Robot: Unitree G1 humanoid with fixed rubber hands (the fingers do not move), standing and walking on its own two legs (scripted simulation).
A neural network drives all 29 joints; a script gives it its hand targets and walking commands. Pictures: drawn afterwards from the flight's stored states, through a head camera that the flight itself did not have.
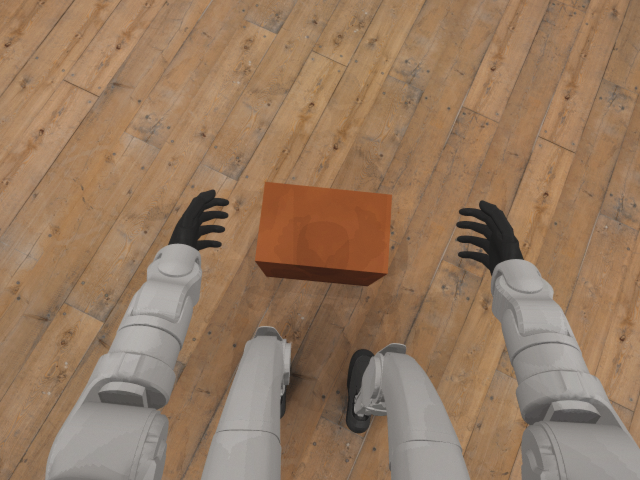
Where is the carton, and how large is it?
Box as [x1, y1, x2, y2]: [255, 182, 391, 285]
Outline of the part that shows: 265,182 255,261 266,276 368,285 387,273 391,195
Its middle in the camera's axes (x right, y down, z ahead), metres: +0.00 -0.01 +0.97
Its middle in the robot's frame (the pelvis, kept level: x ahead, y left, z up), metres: +0.48 +0.02 -0.55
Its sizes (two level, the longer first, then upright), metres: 0.282 0.177 0.264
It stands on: the floor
